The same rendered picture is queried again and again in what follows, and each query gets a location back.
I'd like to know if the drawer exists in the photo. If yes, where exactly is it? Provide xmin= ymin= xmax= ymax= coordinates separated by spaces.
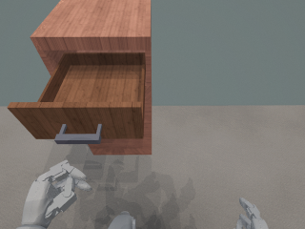
xmin=7 ymin=52 xmax=146 ymax=139

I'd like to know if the robot left shin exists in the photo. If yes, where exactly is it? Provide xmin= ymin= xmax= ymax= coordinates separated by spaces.
xmin=120 ymin=211 xmax=130 ymax=216

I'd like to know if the left robot thigh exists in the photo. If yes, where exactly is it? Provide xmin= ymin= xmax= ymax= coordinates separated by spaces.
xmin=108 ymin=215 xmax=136 ymax=229

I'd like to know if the robot right hand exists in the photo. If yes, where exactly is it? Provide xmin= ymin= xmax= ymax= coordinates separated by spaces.
xmin=234 ymin=198 xmax=269 ymax=229

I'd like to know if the cabinet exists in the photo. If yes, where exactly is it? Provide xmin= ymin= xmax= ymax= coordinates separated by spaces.
xmin=30 ymin=0 xmax=153 ymax=156

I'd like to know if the handle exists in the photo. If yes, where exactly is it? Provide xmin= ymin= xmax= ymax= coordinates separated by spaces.
xmin=54 ymin=124 xmax=103 ymax=144

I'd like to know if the robot left hand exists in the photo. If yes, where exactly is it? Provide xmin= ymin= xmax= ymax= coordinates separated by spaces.
xmin=21 ymin=160 xmax=92 ymax=229

